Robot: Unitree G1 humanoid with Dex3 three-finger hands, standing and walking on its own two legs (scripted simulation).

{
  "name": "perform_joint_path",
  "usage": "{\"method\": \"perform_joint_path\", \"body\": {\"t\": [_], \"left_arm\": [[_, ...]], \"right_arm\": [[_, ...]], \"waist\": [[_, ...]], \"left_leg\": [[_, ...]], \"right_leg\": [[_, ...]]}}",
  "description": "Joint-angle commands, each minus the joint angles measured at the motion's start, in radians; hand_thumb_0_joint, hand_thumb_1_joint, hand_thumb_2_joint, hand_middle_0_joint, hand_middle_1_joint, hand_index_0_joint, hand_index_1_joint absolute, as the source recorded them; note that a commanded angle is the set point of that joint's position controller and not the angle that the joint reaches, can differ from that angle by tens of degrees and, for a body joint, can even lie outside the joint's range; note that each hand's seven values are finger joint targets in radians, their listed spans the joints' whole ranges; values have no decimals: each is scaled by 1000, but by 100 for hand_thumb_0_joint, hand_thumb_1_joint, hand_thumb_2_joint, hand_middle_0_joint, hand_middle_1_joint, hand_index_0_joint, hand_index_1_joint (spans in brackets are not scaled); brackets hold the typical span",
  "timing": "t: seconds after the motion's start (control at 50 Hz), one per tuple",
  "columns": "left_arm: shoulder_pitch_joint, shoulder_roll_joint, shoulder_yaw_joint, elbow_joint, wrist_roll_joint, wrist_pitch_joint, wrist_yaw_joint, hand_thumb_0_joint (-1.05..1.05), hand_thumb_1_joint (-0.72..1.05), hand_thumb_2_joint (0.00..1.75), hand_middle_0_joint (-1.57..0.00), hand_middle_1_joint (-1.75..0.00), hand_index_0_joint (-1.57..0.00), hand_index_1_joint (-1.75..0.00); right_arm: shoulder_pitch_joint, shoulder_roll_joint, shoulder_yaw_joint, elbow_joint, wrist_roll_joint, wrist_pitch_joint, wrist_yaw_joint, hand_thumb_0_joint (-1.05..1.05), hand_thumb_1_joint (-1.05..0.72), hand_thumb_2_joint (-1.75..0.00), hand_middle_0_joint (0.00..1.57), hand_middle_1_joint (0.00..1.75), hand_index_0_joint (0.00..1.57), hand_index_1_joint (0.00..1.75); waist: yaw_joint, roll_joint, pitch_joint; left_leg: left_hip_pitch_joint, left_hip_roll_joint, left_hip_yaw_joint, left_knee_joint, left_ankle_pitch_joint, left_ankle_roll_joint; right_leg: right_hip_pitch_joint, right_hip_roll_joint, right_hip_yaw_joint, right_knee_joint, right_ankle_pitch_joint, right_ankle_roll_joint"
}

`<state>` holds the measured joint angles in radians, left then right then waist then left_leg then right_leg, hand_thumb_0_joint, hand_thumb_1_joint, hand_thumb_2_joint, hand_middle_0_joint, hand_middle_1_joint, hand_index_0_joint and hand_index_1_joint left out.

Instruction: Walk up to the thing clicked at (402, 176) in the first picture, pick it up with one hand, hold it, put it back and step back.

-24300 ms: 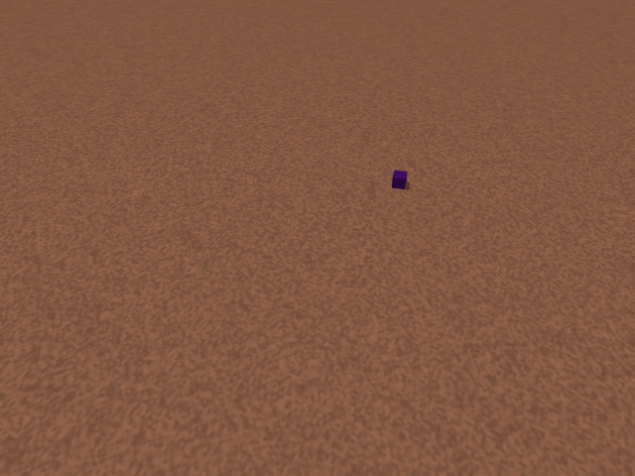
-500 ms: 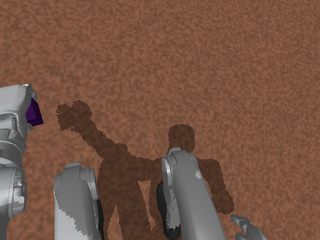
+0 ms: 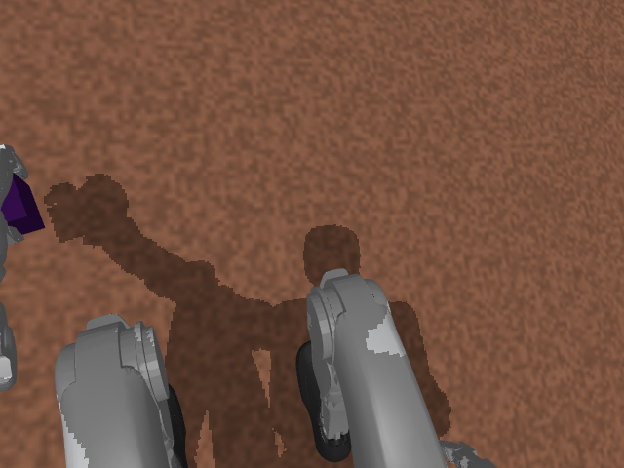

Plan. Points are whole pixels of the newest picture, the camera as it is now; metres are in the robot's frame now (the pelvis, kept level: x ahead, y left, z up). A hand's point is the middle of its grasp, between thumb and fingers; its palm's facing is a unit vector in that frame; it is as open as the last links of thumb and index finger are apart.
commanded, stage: crouch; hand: left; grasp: from above
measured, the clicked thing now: (0, 207) +0.48 +0.30 -0.20
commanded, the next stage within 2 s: lower in 0.06 s
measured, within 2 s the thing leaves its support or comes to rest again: rests again in 1.44 s
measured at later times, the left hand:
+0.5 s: hand (9, 216) +0.47 +0.30 -0.22, palm faces -0.46 -0.12 -0.88, open 9.5 cm
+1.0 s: hand (28, 217) +0.48 +0.29 -0.27, palm faces -0.45 -0.14 -0.88, open 9.5 cm
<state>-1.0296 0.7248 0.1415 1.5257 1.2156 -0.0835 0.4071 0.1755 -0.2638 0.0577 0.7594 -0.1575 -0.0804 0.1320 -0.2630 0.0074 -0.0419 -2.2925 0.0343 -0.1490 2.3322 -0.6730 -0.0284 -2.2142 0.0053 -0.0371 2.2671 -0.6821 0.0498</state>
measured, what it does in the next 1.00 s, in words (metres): stands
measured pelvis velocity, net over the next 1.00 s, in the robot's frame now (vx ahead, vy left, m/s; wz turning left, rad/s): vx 0.01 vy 0.01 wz -0.08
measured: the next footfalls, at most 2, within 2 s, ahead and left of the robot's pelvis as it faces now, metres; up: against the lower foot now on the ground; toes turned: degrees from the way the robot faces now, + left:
none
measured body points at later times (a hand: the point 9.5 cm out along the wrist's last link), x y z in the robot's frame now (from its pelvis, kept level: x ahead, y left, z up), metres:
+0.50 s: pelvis +0.00 +0.00 -0.03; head +0.27 +0.07 +0.33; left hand +0.49 +0.30 -0.17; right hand +0.04 -0.27 -0.12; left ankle +0.08 +0.14 -0.32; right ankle +0.10 -0.13 -0.32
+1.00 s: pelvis +0.01 +0.01 -0.04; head +0.29 +0.08 +0.30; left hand +0.50 +0.30 -0.21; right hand +0.03 -0.26 -0.13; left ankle +0.08 +0.14 -0.32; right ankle +0.10 -0.13 -0.32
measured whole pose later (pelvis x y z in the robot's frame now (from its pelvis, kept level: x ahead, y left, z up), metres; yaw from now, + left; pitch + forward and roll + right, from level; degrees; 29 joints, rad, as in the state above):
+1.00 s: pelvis +0.01 +0.01 -0.04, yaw -5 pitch +32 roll -11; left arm -1.08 0.89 0.19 1.66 1.24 -0.13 0.53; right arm 0.12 -0.30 0.18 0.72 -0.22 -0.15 0.22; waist -0.33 -0.07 0.10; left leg -2.38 0.03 -0.23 2.51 -0.72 -0.03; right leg -2.27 0.04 -0.09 2.38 -0.69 0.07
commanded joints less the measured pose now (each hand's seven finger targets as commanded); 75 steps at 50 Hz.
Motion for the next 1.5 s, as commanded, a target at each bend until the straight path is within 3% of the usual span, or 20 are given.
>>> {"method": "perform_joint_path", "body": {"t": [0.0, 0.06, 0.18, 0.24, 0.38, 0.56, 0.62, 0.78, 0.8, 1.08, 1.16, 1.18, 1.2, 1.22, 1.24, 1.3, 1.4, 1.42, 1.44, 1.48], "left_arm": [[-363, 296, 16, -169, -5, 1, 50, 0, 52, 69, -93, -65, -94, -63], [-363, 322, 32, -180, -8, 1, 50, 0, 55, 72, -96, -64, -97, -63], [-338, 298, 15, -156, -7, 7, 51, 0, 48, 76, -95, -65, -94, -66], [-354, 280, 0, -122, -4, -2, 47, 0, 47, 73, -94, -64, -93, -64], [-369, 355, 32, -127, 1, -29, 71, 0, 51, 78, -97, -66, -97, -66], [-360, 364, 47, -96, 12, -24, 117, 0, 55, 78, -99, -67, -98, -68], [-339, 380, 51, -74, 6, -23, 125, 0, 55, 74, -99, -64, -99, -64], [-343, 404, 47, -41, 4, -36, 149, 0, 56, 74, -100, -60, -100, -61], [-355, 413, 53, -28, 3, -37, 153, 0, 57, 75, -100, -62, -99, -62], [-341, 477, 67, 3, 14, -40, 197, 0, 58, 79, -103, -60, -101, -61], [-356, 459, 41, 40, 12, -35, 207, 0, 58, 77, -102, -61, -101, -62], [-349, 463, 36, 37, 9, -34, 210, 0, 57, 79, -102, -60, -100, -62], [-365, 463, 34, 48, 4, -34, 211, 0, 58, 77, -102, -59, -101, -61], [-344, 508, 67, 28, 6, -36, 216, 0, 57, 77, -102, -59, -100, -61], [-348, 479, 40, 53, 11, -33, 209, 0, 57, 77, -102, -59, -100, -60], [-352, 480, 45, 49, 5, -34, 222, 0, 56, 75, -100, -58, -99, -59], [-366, 500, 46, 83, 6, -36, 223, 0, 57, 76, -101, -59, -100, -60], [-367, 482, 23, 73, 9, -38, 221, 0, 57, 75, -101, -59, -100, -60], [-345, 517, 53, 113, 10, -36, 227, 0, 56, 76, -100, -59, -99, -60], [-358, 520, 56, 105, 16, -40, 228, 0, 56, 78, -100, -60, -99, -62]], "right_arm": [[226, -253, -62, -6, 0, -12, -6, 0, -91, -90, 20, 30, 20, 30], [227, -266, -64, -3, 3, -10, -2, 0, -91, -90, 20, 30, 20, 30], [218, -264, -58, -3, 4, -4, 7, 0, -91, -90, 20, 30, 20, 30], [220, -275, -50, -3, 1, -7, 11, 0, -91, -90, 20, 30, 20, 30], [210, -287, -31, -12, -12, -15, 22, 0, -91, -90, 20, 30, 20, 30], [203, -296, -20, -12, -32, -27, 40, 0, -91, -90, 20, 30, 20, 30], [197, -300, -15, -11, -29, -30, 47, 0, -91, -90, 20, 30, 20, 30], [186, -315, 16, -14, -39, -45, 62, 0, -90, -90, 20, 30, 20, 30], [194, -321, 23, -15, -43, -50, 64, 0, -90, -90, 20, 30, 20, 30], [171, -356, 57, -23, -67, -90, 83, 0, -90, -90, 20, 30, 20, 30], [164, -363, 68, -29, -73, -102, 91, 0, -90, -90, 20, 30, 20, 30], [159, -366, 73, -27, -68, -103, 91, 0, -90, -90, 20, 30, 20, 30], [160, -365, 74, -25, -70, -110, 94, 0, -91, -90, 20, 30, 20, 30], [158, -378, 73, -30, -72, -110, 92, 0, -90, -90, 20, 30, 20, 30], [157, -378, 79, -42, -69, -116, 95, 0, -91, -90, 20, 30, 20, 30], [159, -379, 85, -36, -75, -119, 98, 0, -90, -90, 20, 30, 20, 30], [147, -396, 92, -39, -80, -136, 103, 0, -90, -90, 20, 30, 20, 30], [137, -389, 99, -49, -81, -140, 105, 0, -90, -90, 20, 30, 20, 30], [149, -397, 96, -26, -83, -142, 105, 0, -90, -90, 20, 30, 20, 30], [162, -398, 99, -34, -82, -149, 109, 0, -90, -90, 20, 30, 20, 30]], "waist": [[-8, 302, -720], [-1, 310, -740], [-4, 315, -705], [-33, 299, -629], [-27, 309, -669], [-51, 356, -656], [-42, 357, -643], [-69, 362, -630], [-85, 338, -616], [-104, 404, -587], [-127, 395, -542], [-112, 412, -542], [-129, 411, -513], [-110, 416, -545], [-124, 412, -515], [-130, 411, -545], [-147, 414, -477], [-147, 428, -484], [-150, 411, -472], [-162, 396, -463]], "left_leg": [[525, -15, 120, -205, 169, 49], [535, -12, 113, -197, 187, 48], [511, -12, 109, -188, 178, 45], [483, -13, 96, -178, 159, 45], [463, -12, 102, -123, 199, 50], [476, -6, 91, -93, 206, 45], [459, -5, 86, -96, 192, 44], [463, 2, 68, -71, 227, 42], [451, 1, 66, -61, 226, 45], [483, 12, 43, -45, 253, 36], [466, 14, 38, -37, 221, 38], [463, 13, 37, -52, 212, 36], [454, 14, 36, -45, 201, 36], [472, 16, 33, -53, 218, 34], [467, 14, 32, -44, 219, 33], [475, 17, 28, -45, 235, 33], [460, 20, 16, -50, 185, 31], [467, 18, 18, -52, 190, 30], [459, 21, 18, -38, 181, 34], [444, 20, 18, -31, 186, 35]], "right_leg": [[367, 30, -106, -220, 229, -74], [357, 32, -113, -201, 246, -75], [334, 36, -124, -180, 239, -78], [285, 34, -134, -169, 218, -79], [334, 41, -136, -145, 269, -70], [304, 48, -153, -111, 280, -71], [307, 51, -159, -105, 264, -73], [326, 61, -172, -93, 301, -69], [327, 60, -175, -92, 305, -67], [336, 72, -200, -77, 327, -68], [315, 75, -207, -81, 308, -67], [316, 77, -208, -83, 294, -70], [305, 75, -210, -78, 287, -71], [326, 77, -212, -82, 297, -70], [305, 73, -214, -72, 294, -71], [339, 79, -215, -78, 317, -68], [288, 78, -230, -75, 267, -70], [297, 80, -226, -82, 273, -70], [300, 82, -225, -80, 272, -68], [305, 80, -226, -76, 278, -66]]}}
